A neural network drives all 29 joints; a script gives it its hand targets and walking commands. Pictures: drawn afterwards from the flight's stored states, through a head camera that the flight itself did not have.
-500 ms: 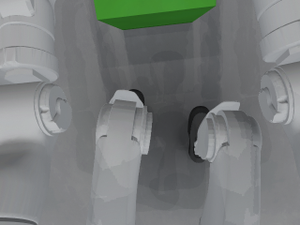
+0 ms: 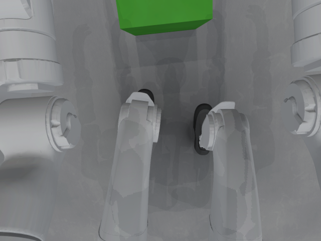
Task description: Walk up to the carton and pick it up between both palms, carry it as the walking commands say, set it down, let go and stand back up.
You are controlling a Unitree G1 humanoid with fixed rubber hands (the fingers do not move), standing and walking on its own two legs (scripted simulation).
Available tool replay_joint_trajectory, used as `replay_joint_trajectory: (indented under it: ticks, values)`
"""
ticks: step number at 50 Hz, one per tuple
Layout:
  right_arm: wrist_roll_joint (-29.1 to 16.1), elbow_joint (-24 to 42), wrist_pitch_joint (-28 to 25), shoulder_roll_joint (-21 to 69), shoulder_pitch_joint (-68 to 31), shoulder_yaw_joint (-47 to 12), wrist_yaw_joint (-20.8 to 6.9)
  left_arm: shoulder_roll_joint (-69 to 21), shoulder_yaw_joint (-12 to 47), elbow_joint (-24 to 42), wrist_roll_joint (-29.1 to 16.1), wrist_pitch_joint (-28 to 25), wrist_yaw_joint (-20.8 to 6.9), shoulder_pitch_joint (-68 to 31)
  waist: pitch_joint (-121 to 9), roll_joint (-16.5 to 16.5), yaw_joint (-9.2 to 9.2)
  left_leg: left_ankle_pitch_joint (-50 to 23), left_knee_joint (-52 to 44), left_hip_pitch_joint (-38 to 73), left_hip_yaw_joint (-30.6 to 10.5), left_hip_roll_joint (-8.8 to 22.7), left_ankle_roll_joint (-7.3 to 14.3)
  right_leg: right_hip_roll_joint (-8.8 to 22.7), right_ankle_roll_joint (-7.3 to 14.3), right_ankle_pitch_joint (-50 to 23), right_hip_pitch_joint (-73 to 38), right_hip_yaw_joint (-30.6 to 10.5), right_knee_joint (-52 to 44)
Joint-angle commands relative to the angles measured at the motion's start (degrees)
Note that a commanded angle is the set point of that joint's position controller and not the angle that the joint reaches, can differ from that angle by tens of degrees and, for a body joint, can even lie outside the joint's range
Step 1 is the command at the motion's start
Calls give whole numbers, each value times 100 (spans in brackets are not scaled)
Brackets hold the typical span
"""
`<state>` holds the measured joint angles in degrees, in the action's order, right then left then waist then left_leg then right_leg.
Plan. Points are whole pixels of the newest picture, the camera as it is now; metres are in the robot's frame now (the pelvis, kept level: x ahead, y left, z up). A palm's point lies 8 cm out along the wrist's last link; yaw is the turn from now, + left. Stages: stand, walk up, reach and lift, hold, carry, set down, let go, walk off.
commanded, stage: set down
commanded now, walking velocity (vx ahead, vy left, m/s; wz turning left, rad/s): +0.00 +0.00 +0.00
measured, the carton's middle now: out of the picture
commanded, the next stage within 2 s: let go in 0.54 s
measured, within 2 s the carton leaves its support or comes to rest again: neither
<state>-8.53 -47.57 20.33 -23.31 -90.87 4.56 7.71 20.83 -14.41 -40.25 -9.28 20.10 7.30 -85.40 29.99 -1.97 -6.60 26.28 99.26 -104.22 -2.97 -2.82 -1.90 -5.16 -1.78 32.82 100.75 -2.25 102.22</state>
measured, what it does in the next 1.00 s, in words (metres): rises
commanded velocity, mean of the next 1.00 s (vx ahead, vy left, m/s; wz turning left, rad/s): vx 0.00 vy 0.00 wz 0.00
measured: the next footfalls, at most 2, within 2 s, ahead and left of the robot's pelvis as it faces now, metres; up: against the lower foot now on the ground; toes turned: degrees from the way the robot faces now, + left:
none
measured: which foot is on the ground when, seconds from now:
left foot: down 0.00-1.00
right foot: down 0.00-1.00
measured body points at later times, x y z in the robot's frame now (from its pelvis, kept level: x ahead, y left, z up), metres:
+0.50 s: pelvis +0.00 -0.01 +0.13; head +0.36 +0.03 +0.38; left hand +0.56 +0.27 +0.02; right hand +0.62 -0.10 +0.02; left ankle +0.13 +0.12 -0.47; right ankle +0.10 -0.12 -0.47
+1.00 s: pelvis +0.04 +0.02 +0.20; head +0.34 +0.05 +0.52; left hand +0.44 +0.27 +0.06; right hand +0.48 -0.13 +0.07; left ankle +0.13 +0.12 -0.47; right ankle +0.10 -0.12 -0.47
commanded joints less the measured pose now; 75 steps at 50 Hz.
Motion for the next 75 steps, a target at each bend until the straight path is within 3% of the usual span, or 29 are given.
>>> replay_joint_trajectory:
  ticks: [1,3,6,8,10,11,13,15,18,20,21,23,24,25,28,29,30,34,35,40,46,50,52,56,59,60,65,71,75]
  values:
    - [157,1043,115,-815,-1842,134,45,1132,-187,1264,133,64,50,-1500,-12653,-110,-345,-2872,-1188,5854,667,-276,-74,-330,46,-1713,-3391,662,-1456]
    - [11,1106,169,-636,-1861,-84,18,1110,-305,1128,70,90,-55,-1484,-12255,-381,-434,-2600,-1427,5321,782,-246,-28,-261,29,-1711,-3723,523,-1706]
    - [-18,892,280,-468,-1600,-22,66,1213,-376,1179,215,132,-75,-1420,-11915,-40,-544,-2754,-1746,5608,794,-234,25,-202,45,-1901,-3877,373,-2097]
    - [212,1084,246,-667,-1525,194,54,1132,-356,1312,218,128,-173,-1198,-12350,-48,-276,-3037,-1930,5813,732,-258,-39,-263,67,-2362,-4364,456,-2191]
    - [-69,1658,237,-394,-1579,-49,86,1084,-239,1638,108,64,-216,-1168,-12785,-2,-414,-3459,-2085,6218,711,-268,47,-234,20,-2790,-4724,317,-2431]
    - [43,2020,230,-708,-1954,148,96,862,78,1661,-111,153,-242,-1329,-12843,-41,-34,-3600,-2181,6333,641,-276,18,-244,25,-2906,-4923,410,-2509]
    - [398,818,323,-372,-1433,194,89,1005,-314,748,113,110,-349,-1177,-11447,-305,-217,-3008,-2414,5586,679,-270,52,-128,24,-2360,-4591,301,-2707]
    - [261,943,381,-468,-1441,241,45,1059,-473,963,283,159,-355,-1182,-11737,5,-439,-2771,-2885,5776,749,-224,35,-110,49,-2374,-5301,77,-3238]
    - [233,1922,217,-700,-1942,235,17,1098,-283,1479,131,41,-361,-1332,-12452,-213,-233,-3411,-3022,6333,677,-241,54,-134,-16,-3137,-5818,209,-3297]
    - [144,1019,323,-347,-1954,139,-7,1300,-504,789,382,49,-394,-1437,-11403,-199,-682,-2700,-3465,6091,765,-166,104,-58,-71,-2084,-5426,152,-3694]
    - [521,780,251,-620,-1675,391,-51,1184,-676,438,553,46,-439,-1147,-11136,-305,-435,-2666,-3459,6019,671,-129,110,-36,-24,-2182,-5415,91,-3831]
    - [488,699,230,-455,-1383,380,-107,971,-673,850,600,5,-428,-1070,-11583,-128,-383,-2874,-3732,6533,695,-143,55,-99,14,-2458,-5896,103,-4133]
    - [390,-113,205,-196,-1474,316,-175,887,-758,7,721,-67,-481,-1263,-10475,5,-721,-2309,-3753,5845,777,-114,28,36,-26,-1788,-5234,109,-4152]
    - [493,452,66,-457,-1798,574,-251,793,-607,386,734,-141,-483,-1337,-10814,83,-454,-2480,-3927,6467,684,-42,1,-61,-18,-1791,-5023,259,-4195]
    - [574,179,-138,-142,-1479,538,-397,407,-756,333,777,-334,-566,-1240,-10374,-179,-330,-2757,-4054,6571,605,-19,37,-76,-16,-2031,-5008,278,-4522]
    - [637,433,-220,71,-1539,366,-402,580,-925,389,895,-429,-576,-1018,-10585,-426,-541,-2977,-4045,6539,687,-39,82,-75,-27,-2165,-5198,235,-4549]
    - [860,-151,-284,-132,-1221,698,-439,297,-806,24,909,-492,-579,-794,-9952,-198,-361,-2719,-4196,6506,614,-25,1,-78,5,-1886,-4907,338,-4591]
    - [1297,476,-335,89,95,741,-153,492,-691,103,1194,-538,-702,648,-11087,-325,-333,-3415,-4321,7273,597,-84,-6,-105,-116,-2720,-6103,286,-4740]
    - [1458,872,-379,-97,692,986,-59,393,-412,640,1283,-541,-750,1270,-11730,77,-177,-3840,-4312,7956,642,-107,-54,-150,-69,-3094,-6454,293,-4756]
    - [963,3335,-263,464,1853,685,376,919,313,3002,896,-530,-910,1810,-13476,135,-145,-5089,-4315,10005,606,-178,153,-253,-149,-4195,-7413,219,-4862]
    - [919,3498,-258,736,3650,356,201,654,399,2474,1000,-378,-1086,3596,-10118,596,-194,-3730,-5019,9754,235,-46,69,12,-58,-2427,-6005,156,-5548]
    - [1053,3308,-645,956,5111,471,-89,182,682,2652,849,-712,-1205,4843,-9066,805,154,-3675,-5462,10667,-75,113,-68,-110,40,-1772,-5445,278,-6002]
    - [1200,2705,-894,938,5351,598,-243,-126,617,2126,865,-938,-1218,5402,-7535,353,248,-3102,-5645,9987,-81,188,-12,-92,107,-1339,-5076,294,-6250]
    - [1311,1829,-1137,1082,5754,488,-434,-359,767,1002,1033,-1142,-1278,6171,-5282,358,209,-1390,-6268,8582,-65,186,56,85,172,-664,-5089,245,-6535]
    - [1342,1964,-1360,1461,7228,400,-537,-489,894,1765,1040,-1414,-1282,7232,-5456,458,407,-1447,-6438,8951,8,216,91,85,199,-1151,-6059,234,-6833]
    - [1356,1212,-1338,1302,7068,588,-585,-545,898,1248,1021,-1435,-1260,6829,-4755,525,489,-1081,-6457,8685,160,195,65,132,222,-673,-5720,265,-6936]
    - [1330,2257,-1735,1135,7961,319,-638,-348,942,1851,1071,-1759,-1237,8228,-4678,-16,471,-2069,-6891,9587,206,128,90,117,59,-1691,-7034,358,-7404]
    - [1032,2815,-2115,794,8689,208,-821,-350,988,2305,1038,-1970,-1083,9048,-4857,486,405,-4889,-6993,10648,147,32,-26,111,11,-3345,-7840,277,-7546]
    - [836,2735,-2096,806,10042,-254,-923,-401,1092,2488,991,-2026,-1062,9771,-4507,262,519,-5070,-7168,10803,133,-2,-39,211,-9,-4103,-8305,220,-7761]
